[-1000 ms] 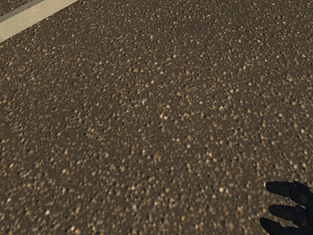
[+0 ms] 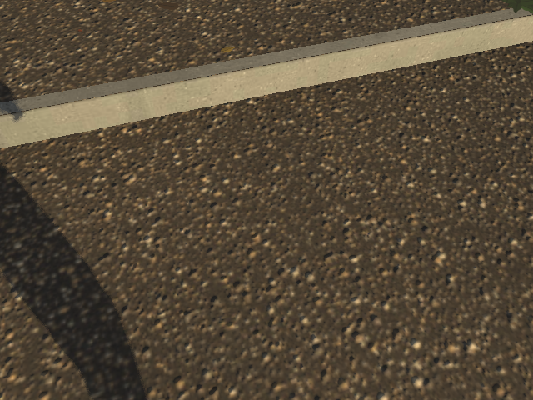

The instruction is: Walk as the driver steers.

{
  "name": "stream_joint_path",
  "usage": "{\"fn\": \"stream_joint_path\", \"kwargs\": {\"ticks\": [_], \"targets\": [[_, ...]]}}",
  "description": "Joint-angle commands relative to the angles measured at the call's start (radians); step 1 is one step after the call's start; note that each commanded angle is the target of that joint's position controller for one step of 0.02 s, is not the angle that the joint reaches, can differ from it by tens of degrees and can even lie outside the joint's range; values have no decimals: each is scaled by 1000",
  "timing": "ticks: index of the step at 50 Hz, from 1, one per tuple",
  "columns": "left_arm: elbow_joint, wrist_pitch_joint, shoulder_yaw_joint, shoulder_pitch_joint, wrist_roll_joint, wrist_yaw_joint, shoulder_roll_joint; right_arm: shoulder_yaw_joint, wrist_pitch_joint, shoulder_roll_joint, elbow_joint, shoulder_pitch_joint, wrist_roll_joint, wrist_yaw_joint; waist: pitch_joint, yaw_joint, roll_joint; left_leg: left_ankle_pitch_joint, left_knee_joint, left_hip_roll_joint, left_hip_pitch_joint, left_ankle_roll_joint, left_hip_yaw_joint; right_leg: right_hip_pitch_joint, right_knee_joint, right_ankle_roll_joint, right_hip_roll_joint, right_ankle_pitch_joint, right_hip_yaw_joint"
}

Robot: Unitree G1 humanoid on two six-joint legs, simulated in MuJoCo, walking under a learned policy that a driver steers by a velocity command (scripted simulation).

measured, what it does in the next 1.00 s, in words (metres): walks ahead, turning right: right foot, then left foot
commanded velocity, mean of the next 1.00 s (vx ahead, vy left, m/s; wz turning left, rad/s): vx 0.20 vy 0.00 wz -0.61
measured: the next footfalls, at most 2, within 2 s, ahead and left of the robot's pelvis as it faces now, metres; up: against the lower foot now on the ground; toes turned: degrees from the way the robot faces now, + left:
right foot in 0.34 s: +0.48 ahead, -0.12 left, +0.00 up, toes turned -4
left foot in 0.84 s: +0.58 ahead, +0.03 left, +0.00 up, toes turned -43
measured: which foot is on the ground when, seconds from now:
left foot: down 0.00-0.36, up 0.38-0.82, down 0.84-1.00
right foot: up 0.00-0.32, down 0.34-0.84, up 0.86-1.00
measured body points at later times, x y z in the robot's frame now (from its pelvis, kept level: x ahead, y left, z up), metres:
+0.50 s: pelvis +0.31 -0.06 +0.02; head +0.36 -0.07 +0.47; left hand +0.48 +0.20 -0.08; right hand +0.45 -0.34 -0.07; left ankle +0.29 +0.10 -0.61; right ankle +0.44 -0.12 -0.70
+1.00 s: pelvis +0.45 +0.00 +0.04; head +0.48 -0.01 +0.49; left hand +0.77 +0.14 -0.05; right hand +0.41 -0.33 -0.03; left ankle +0.55 +0.06 -0.70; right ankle +0.36 -0.11 -0.62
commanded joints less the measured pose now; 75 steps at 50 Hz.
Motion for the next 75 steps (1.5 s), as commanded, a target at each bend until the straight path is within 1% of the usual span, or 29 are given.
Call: {"fn": "stream_joint_path", "kwargs": {"ticks": [1, 2, 5, 9, 13, 16, 17, 18, 19, 20, 21, 22, 23, 27, 33, 40, 42, 43, 44, 45, 48, 54, 61, 64, 65, 66, 67, 69, 75], "targets": [[-107, -32, 27, -9, 1, 14, 163, -37, -54, -131, -67, 45, -40, -6, -139, 1, -102, 199, -476, 344, 461, 164, -657, -478, -9, -4, -72, 69, 72], [-74, -4, 33, 48, 1, 10, 175, -23, -57, -103, -69, 1, -54, -11, -117, 33, -70, 434, -464, 333, 341, 150, -526, -390, -32, 15, -111, 64, 63], [-65, 37, 23, 20, 20, 11, 111, -3, -71, -68, -2, 11, -24, -27, -55, 32, -13, 736, -501, 245, 163, 86, -242, -321, -240, 46, -112, 137, -15], [-69, 18, 0, -111, 24, -23, 39, 2, -74, -64, 38, 32, -40, -69, -80, -52, -5, 648, -510, 144, 213, -26, -2, -254, -664, 39, -26, 663, -83], [-106, 12, 29, -154, 14, -78, 97, -9, -39, -95, 70, 37, -37, -94, -100, -66, 52, 572, -432, 215, 394, -68, 12, -278, -818, 21, 4, 739, -86], [-69, 30, 73, 72, 25, -90, 166, -21, 8, -105, 37, -31, -33, -114, -180, 42, 74, 869, -145, 244, 450, -94, 21, -145, -773, -18, 94, 488, -144], [-39, 35, 91, 228, 23, -77, 193, -17, 21, -94, 16, -78, -33, -116, -219, 131, 39, 804, 102, 214, 361, -120, 24, 11, -820, -55, 91, 488, -96], [-55, 33, 97, 221, 25, -53, 238, -1, 22, -23, -1, -10, -54, -100, -237, 69, -221, 99, 460, 57, 174, -178, 39, 159, -824, -143, -41, 861, 109], [-126, 33, 89, 124, 58, -42, 280, 22, 20, 52, -10, 171, -60, -71, -356, -59, -354, -448, 789, -106, -143, -250, -113, 384, -884, -374, -253, 902, 651], [-183, 48, 99, 44, 61, -38, 266, 12, 11, -62, 1, 182, -29, -52, -496, -14, -199, -348, 852, -46, -175, -216, -264, 415, -1036, -399, -298, 405, 817], [-204, 65, 89, 10, 41, -27, 208, -1, 11, -114, -27, 28, -17, -51, -367, 23, -47, -257, 774, -6, -199, -186, -253, 272, -1082, -339, -246, 119, 738], [-209, 80, 75, -23, 20, -16, 172, 0, 19, -99, -46, -47, -25, -57, -247, 0, 66, -194, 681, 28, -207, -180, -248, 114, -1114, -286, -205, -10, 665], [-218, 88, 70, -49, 14, -7, 161, 3, 31, -87, -55, -72, -36, -66, -207, -21, 73, -157, 579, 50, -165, -178, -250, 5, -1127, -250, -155, -33, 610], [-226, 123, 87, -57, 19, 16, 180, 3, 30, -36, -19, -64, -44, -76, -169, -28, -39, -120, 244, 45, -42, -215, -211, -109, -1101, -198, -24, 225, 431], [-232, 173, 106, -61, 2, 49, 203, -11, 23, -44, -7, -134, -24, -87, -202, 10, -123, 0, 50, 31, -22, -260, -253, -66, -1063, -155, 8, 101, 472], [-253, 188, 116, -85, 2, 41, 194, -38, -25, -81, 11, -147, -11, -62, -191, 17, -190, 20, -279, 24, 157, -222, -269, -3, -975, -132, 22, 197, 605], [-251, 189, 99, -57, -9, 35, 146, -52, -25, -114, 24, -118, -15, -64, -229, 12, -77, 170, -457, 167, 367, -162, -316, -97, -818, -72, 109, -70, 527], [-264, 188, 87, -28, -6, 30, 113, -59, -9, -179, 3, -142, -40, -71, -233, 43, 142, 231, -464, 365, 459, -42, -518, -269, -631, -27, 211, -221, 337], [-274, 175, 108, -18, -6, 20, 187, -61, -3, -162, 1, -142, -69, -69, -211, 48, 265, 264, -472, 465, 403, 58, -640, -364, -410, 19, 206, -226, 229], [-246, 173, 126, -7, -1, 15, 256, -49, -1, -108, -22, -176, -59, -74, -178, 41, 187, 230, -465, 448, 379, 57, -568, -393, -306, 53, 146, -146, 201], [-204, 196, 116, 31, 2, 20, 208, -29, 22, -67, -41, -207, -29, -99, -113, 22, 100, 160, -446, 340, 349, -2, -356, -459, -109, 92, 94, -4, 124], [-261, 183, 82, -88, 1, 25, 139, -29, 47, -94, -12, -92, -48, -97, -132, -66, 122, 324, -463, 353, 469, 72, -226, -503, -219, 146, -19, 20, 6], [-237, 180, 56, -81, 17, 20, 104, -43, 48, -134, 19, -111, -15, -55, -186, -49, 162, 461, -420, 389, 431, 84, -152, -238, -567, 101, -3, -8, -58], [-181, 178, 43, -7, 29, 14, 54, -10, 40, -74, 64, -101, 13, -45, -184, 8, 142, 442, -344, 351, 343, 36, -162, 10, -983, 27, 24, 189, -59], [-167, 176, 43, 13, 34, 17, 76, 11, 26, -27, 89, -53, 15, -35, -200, 9, 108, 334, -335, 314, 235, -40, -146, 190, -1083, -1, -10, 338, -11], [-169, 180, 59, 55, 43, 30, 164, 30, 12, 15, 76, -26, -26, -20, -271, -13, -69, 28, -202, 236, 106, -129, -89, 367, -1010, -49, -203, 632, 178], [-174, 184, 69, -42, 61, 34, 202, 26, 6, 16, 63, -19, -16, -17, -233, -44, -237, -246, -180, 174, 53, -190, -31, 201, -972, -185, -324, 606, 203], [-185, 164, 77, -89, 69, 34, 184, -23, 23, -130, 57, -95, 13, -32, -152, 21, -213, -300, 106, 148, -13, -222, -41, 123, -1013, -231, -290, 539, 161], [-167, 139, 60, -177, 49, 56, 94, -39, 93, -63, 64, -11, 11, -69, -100, -17, -159, -172, 357, 188, -122, -282, -75, 79, -1047, -204, -275, 526, -27]]}}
